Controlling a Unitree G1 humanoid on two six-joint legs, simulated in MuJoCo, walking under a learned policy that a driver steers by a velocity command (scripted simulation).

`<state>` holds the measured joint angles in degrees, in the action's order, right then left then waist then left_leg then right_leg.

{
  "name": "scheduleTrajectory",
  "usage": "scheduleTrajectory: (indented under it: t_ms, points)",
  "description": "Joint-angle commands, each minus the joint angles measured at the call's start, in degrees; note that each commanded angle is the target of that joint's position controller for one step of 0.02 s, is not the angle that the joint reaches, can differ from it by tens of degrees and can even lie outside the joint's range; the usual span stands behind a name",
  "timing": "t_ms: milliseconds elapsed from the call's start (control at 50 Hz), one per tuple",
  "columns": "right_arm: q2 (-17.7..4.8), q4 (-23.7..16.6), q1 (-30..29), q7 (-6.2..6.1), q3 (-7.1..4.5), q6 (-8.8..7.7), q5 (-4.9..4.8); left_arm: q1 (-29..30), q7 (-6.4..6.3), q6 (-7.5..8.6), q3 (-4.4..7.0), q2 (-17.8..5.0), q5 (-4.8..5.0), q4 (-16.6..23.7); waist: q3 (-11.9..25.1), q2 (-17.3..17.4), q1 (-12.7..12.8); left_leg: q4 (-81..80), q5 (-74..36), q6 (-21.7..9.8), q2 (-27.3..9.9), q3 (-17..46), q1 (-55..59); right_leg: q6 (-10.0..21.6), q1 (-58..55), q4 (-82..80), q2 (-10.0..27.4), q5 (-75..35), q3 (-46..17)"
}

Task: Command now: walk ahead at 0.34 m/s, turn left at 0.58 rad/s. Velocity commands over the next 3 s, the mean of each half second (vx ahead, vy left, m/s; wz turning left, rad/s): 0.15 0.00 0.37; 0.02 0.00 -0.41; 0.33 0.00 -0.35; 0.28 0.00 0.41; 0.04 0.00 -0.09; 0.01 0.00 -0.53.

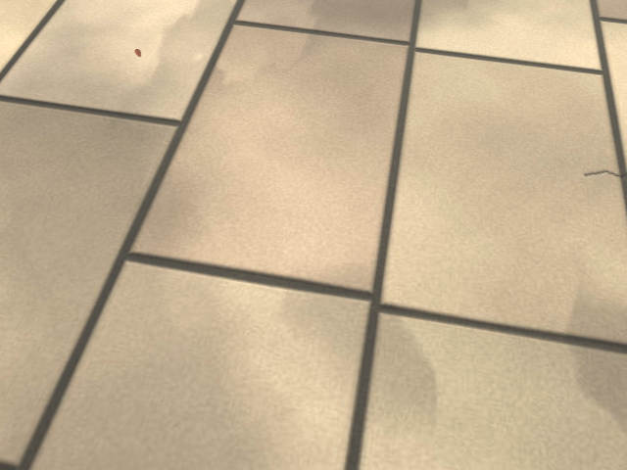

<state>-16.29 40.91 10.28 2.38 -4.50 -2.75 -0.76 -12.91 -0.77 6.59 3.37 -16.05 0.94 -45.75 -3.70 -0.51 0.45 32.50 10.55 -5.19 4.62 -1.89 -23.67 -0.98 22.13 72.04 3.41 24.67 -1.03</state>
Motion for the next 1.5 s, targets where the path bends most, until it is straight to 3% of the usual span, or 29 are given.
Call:
scheduleTrajectory:
  t_ms: [20, 140, 240, 300, 340, 360, 380, 400, 420, 500, 600, 720, 740, 760, 780, 800, 840, 980, 1040, 1100, 1160, 1180, 1200, 1220, 1240, 1260, 1300, 1380, 1500]
  points:
    - [-6.3, -5.1, 0.3, -0.75, -1.61, -0.97, 0.69, -0.3, -0.58, 0.44, 2.25, -8.3, -1.62, 5.4, 8.7, 0.7, 1.0, -14.4, -33.0, -12.1, -16.0, 20.8, 16.2, -0.2, 13.2, -2.2, 3.3, -3.5, -3.8]
    - [-9.2, -3.8, 2.5, -3.15, -2.47, 0.6, -0.38, 4.7, -0.88, -2.16, 0.68, -3.5, -2.18, 7.7, 9.7, 3.9, 0.5, -12.2, -41.2, -8.5, -9.9, 12.8, 9.6, -3.1, 9.7, -21.9, -1.9, -16.4, -1.3]
    - [-9.1, -3.7, 4.4, -4.6, -2.43, 3.01, -0.56, 12.3, 0.39, -2.46, 0.51, -4.4, -1.24, 9.6, 10.3, 6.7, -2.5, -8.3, -28.5, -5.3, -10.3, 18.9, 12.6, -3.1, 7.6, -35.2, -5.1, -22.2, -2.9]
    - [-7.7, -4.2, 3.5, -4.89, -1.79, 3.27, -0.01, 10.3, 1.03, -1.77, 1.12, -6.0, -1.6, 9.2, 10.5, 7.9, -1.9, -4.1, -24.7, -4.8, -12.2, 22.8, 16.5, -1.2, 5.4, -40.6, -4.5, -20.2, -3.4]
    - [-4.8, -4.0, 2.8, -4.77, -0.54, 2.59, 0.36, 7.1, 1.24, -0.67, 1.14, -5.7, -2.5, 8.4, 11.0, 7.0, 0.3, 1.1, -22.6, -2.2, -9.2, 21.2, 15.0, 2.1, -4.6, -49.6, -2.4, -33.1, -2.9]
    - [-1.5, -4.2, 5.0, -4.62, 0.65, 1.83, 1.88, 5.5, 1.0, -0.28, 1.07, -7.5, -3.76, 8.7, 15.3, 1.5, -0.4, 8.5, -13.7, 0.2, -5.0, 17.4, 11.6, 5.6, -14.8, -48.5, 5.2, -53.2, -10.5]
    - [-0.2, -2.5, 14.2, -4.44, 1.1, 1.62, 1.9, 5.8, 0.95, -0.72, 0.42, -6.5, -5.15, 8.1, 18.8, -10.3, -5.2, 16.4, 15.0, 4.3, -0.3, 14.3, 3.9, 16.6, -24.2, -45.4, 14.7, -68.7, -22.2]
    - [-4.1, -1.6, 14.6, -4.22, 0.7, 2.22, 2.18, 5.0, 1.25, -1.38, -0.64, -1.7, -3.28, 7.0, 19.1, -12.6, -4.4, 19.0, 27.4, 7.3, -3.0, 12.5, 1.2, 20.8, -22.1, -48.5, 17.9, -56.7, -30.3]
    - [-7.0, -1.9, 9.7, -4.22, -0.25, 3.07, 1.6, 5.0, 1.85, -1.82, -1.1, -0.9, -2.03, 7.2, 14.9, -8.6, -2.0, 20.0, 28.3, 8.5, -3.7, 11.6, -0.9, 19.1, -20.1, -50.0, 14.8, -44.9, -29.5]
    - [-6.3, -2.3, 3.0, -4.65, -0.98, 5.07, 0.86, 7.8, 1.61, -4.5, 2.07, -10.5, -0.85, 8.6, 7.7, -5.9, -1.7, 17.5, 21.6, 9.8, -3.0, 7.9, -1.7, 12.9, -10.9, -54.3, 7.8, -20.1, -25.1]
    - [-3.3, -1.3, 2.4, -5.25, -0.62, 4.0, 0.4, 6.7, 0.21, -6.25, 2.68, -8.7, -0.36, 9.4, 10.5, -8.8, -0.5, 10.6, 14.7, 8.9, -1.3, 6.4, 3.0, 12.0, -9.7, -55.2, 4.6, -15.7, -22.8]
    - [-4.7, -0.1, 6.0, -3.84, -1.48, 2.16, 0.47, 6.4, -1.31, -8.33, 3.19, -8.2, 0.71, 10.3, 10.1, -8.7, -2.6, -9.4, 2.6, 4.4, -2.9, 5.3, 15.9, 7.9, -1.9, -52.1, 0.9, -6.4, -22.8]
    - [-8.6, -0.3, 8.2, -4.16, -2.38, 2.17, 1.65, 5.9, -1.3, -8.32, 2.56, -6.1, 0.37, 10.9, 9.8, -1.7, -2.8, -13.6, 5.1, 0.6, -13.2, 14.3, 21.3, 4.7, 6.3, -43.3, -2.8, 0.2, -18.5]
    - [-13.3, -0.5, 6.1, -3.94, -3.39, 2.27, 3.43, 7.9, -1.04, -7.61, 2.53, -5.2, 0.77, 13.4, 5.7, 16.6, -1.4, -18.9, 1.1, -7.3, -24.0, 29.1, 16.0, 2.1, 15.0, -30.1, -11.5, 6.6, -6.2]
    - [-10.4, -2.7, 1.8, -4.03, -2.54, 1.61, 4.47, 5.7, -0.95, -6.95, 3.84, -9.1, -0.44, 12.2, 5.2, 13.2, -0.7, -18.5, -5.3, -10.4, -27.6, 30.3, 12.9, 0.3, 14.4, -16.9, -7.6, 8.3, -8.5]
    - [-7.5, -3.9, -2.3, -4.47, -1.64, 1.24, 3.7, 2.5, -0.71, -7.17, 4.65, -10.5, -0.13, 10.2, 5.5, 8.8, 1.6, -16.7, -9.9, -8.3, -24.7, 24.5, 12.5, -0.2, 13.6, -10.6, -7.6, 5.2, -8.8]
    - [-5.6, -4.6, -4.8, -4.72, -0.92, 0.9, 1.49, -1.2, -1.04, -8.56, 4.44, -8.7, -0.33, 7.7, 5.0, 6.2, 2.1, -14.3, -15.2, -5.1, -20.1, 16.0, 15.0, -2.3, 15.1, -3.5, -7.0, -0.2, -7.6]
    - [-8.8, -3.1, 3.4, -5.53, -1.88, 2.83, 1.37, 7.5, 0.49, -9.16, 2.11, -5.0, 0.4, 13.8, 6.1, 9.2, -4.2, -14.5, -16.1, -7.5, -20.9, 8.6, 24.4, -5.7, 16.1, -15.9, -2.2, -3.9, -1.0]
    - [-10.9, -3.1, 3.7, -4.75, -2.65, 2.51, 0.54, 9.6, 1.58, -9.04, 1.53, -4.8, 0.45, 15.8, 4.6, 10.3, -5.5, -18.9, 4.3, -7.2, -21.9, 8.4, 20.4, -3.6, 11.0, -23.5, -0.9, -2.3, 2.3]
    - [-11.7, -2.6, 3.6, -3.52, -3.03, 1.42, -0.27, 9.4, 2.33, -8.38, 1.67, -5.5, 0.54, 16.2, 2.8, 10.2, -5.0, -19.7, 9.5, -6.2, -22.5, 6.9, 17.6, 0.0, 5.4, -31.3, -1.6, -1.5, 4.8]
    - [-11.4, -1.9, 1.5, -2.61, -2.95, 0.85, -1.72, 2.5, 2.85, -7.63, 2.06, -5.1, 0.53, 13.5, 4.0, 8.3, -0.3, -13.8, 7.9, -3.9, -21.4, 2.6, 13.1, 3.8, -7.5, -44.2, -4.1, -7.6, 8.0]
    - [-9.3, -1.6, 1.8, -2.56, -2.26, 0.63, -1.44, -3.4, 2.49, -7.53, 3.11, -6.8, 0.67, 11.2, 6.5, 5.7, 2.1, -6.6, 5.8, -1.7, -19.0, -1.0, 8.0, 5.3, -17.6, -46.3, -5.9, -7.9, 7.8]
    - [-5.5, -2.7, 0.1, -2.44, -0.97, 0.25, 0.07, -12.0, 1.86, -7.33, 4.79, -10.8, 0.96, 9.3, 10.0, -3.6, 5.8, 12.1, 7.7, 2.7, -14.6, -7.1, -3.2, 8.6, -30.5, -49.1, 1.5, -6.9, -4.6]
    - [-2.3, -8.6, -4.0, -2.25, 0.21, -1.24, 1.83, -14.3, 1.74, -6.15, 6.05, -19.2, 0.81, 10.7, 10.4, -18.5, 5.6, 30.9, 24.7, 6.8, -4.4, -5.0, -27.2, 20.2, -39.7, -55.0, 16.2, -1.4, -36.7]
    - [-6.7, -8.8, -7.1, -1.8, -0.76, -2.84, -0.08, -13.8, 2.2, -4.63, 4.72, -14.1, 0.35, 10.9, 9.2, -10.7, 7.7, 38.0, 24.0, 6.3, -6.2, 4.8, -33.0, 23.7, -37.1, -59.9, 18.6, 5.4, -40.5]
    - [-9.0, -8.7, -6.9, -1.05, -1.35, -3.73, -1.43, -10.8, 2.18, -3.69, 3.33, -10.8, -0.03, 11.1, 4.4, -10.0, 5.2, 37.4, 18.0, 4.7, -8.4, 5.8, -33.7, 21.5, -33.3, -60.6, 16.9, 4.4, -35.2]
    - [-9.4, -5.4, -3.2, -0.62, -1.51, -3.78, 0.52, -4.5, 1.84, -3.33, 1.65, -6.6, -0.05, 11.9, 1.0, -5.5, 1.5, 31.0, 7.6, 4.9, -11.4, 4.6, -29.0, 16.8, -26.3, -60.0, 11.9, -8.0, -22.2]
    - [-6.1, -2.6, -1.6, 0.03, -0.26, -2.77, 0.7, -3.3, 0.72, -2.76, 1.5, -8.2, -1.21, 10.9, 2.2, -4.1, 0.4, 23.8, -5.4, 7.2, -11.1, 1.7, -21.0, 13.7, -20.5, -61.8, 7.8, -29.9, -8.8]
    - [-3.2, -4.8, -10.8, 1.12, 1.79, -2.84, -0.84, -8.0, 0.44, -1.75, 1.53, -9.6, -0.95, 6.3, -2.7, -3.8, 4.3, 3.7, -18.8, 4.9, -8.4, 0.1, -15.1, 11.2, -18.3, -66.3, 7.5, -26.6, -0.7]
